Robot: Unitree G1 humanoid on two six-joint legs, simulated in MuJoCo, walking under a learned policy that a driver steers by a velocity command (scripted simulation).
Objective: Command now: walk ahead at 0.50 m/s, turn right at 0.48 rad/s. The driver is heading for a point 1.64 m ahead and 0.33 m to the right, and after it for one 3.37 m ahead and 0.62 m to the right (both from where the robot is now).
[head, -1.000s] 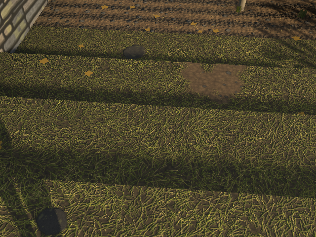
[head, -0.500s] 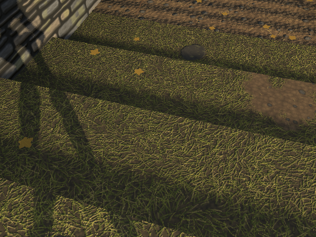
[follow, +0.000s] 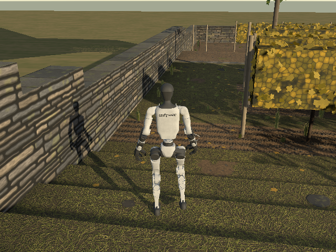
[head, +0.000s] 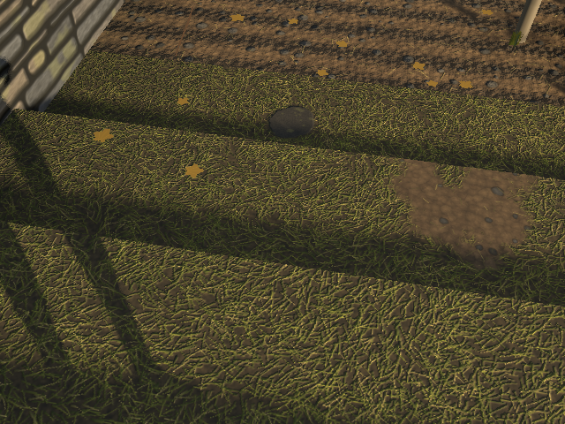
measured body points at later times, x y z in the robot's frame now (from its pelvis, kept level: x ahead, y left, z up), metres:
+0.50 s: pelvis +0.21 -0.10 -0.01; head +0.23 -0.12 +0.44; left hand +0.34 +0.15 -0.12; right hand +0.31 -0.41 -0.10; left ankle +0.30 +0.05 -0.67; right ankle +0.14 -0.16 -0.74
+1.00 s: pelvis +0.52 -0.14 -0.17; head +0.55 -0.14 +0.28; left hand +0.70 +0.06 -0.30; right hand +0.47 -0.38 -0.31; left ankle +0.55 -0.07 -0.90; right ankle +0.47 -0.29 -0.77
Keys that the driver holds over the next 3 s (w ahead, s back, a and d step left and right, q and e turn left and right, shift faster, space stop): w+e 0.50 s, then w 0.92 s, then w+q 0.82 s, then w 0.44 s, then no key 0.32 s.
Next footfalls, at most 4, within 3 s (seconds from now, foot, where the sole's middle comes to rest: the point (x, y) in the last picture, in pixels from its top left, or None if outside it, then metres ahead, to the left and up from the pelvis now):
0.28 right None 0.18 -0.17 -0.78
0.82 left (320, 413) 0.59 -0.09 -0.94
1.28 right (417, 352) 0.77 -0.37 -0.94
1.80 left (343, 284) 0.99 -0.17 -0.94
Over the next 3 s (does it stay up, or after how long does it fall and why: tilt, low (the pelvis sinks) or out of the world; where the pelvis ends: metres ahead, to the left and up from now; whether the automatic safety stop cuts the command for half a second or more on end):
stays up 1.50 -0.26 -0.32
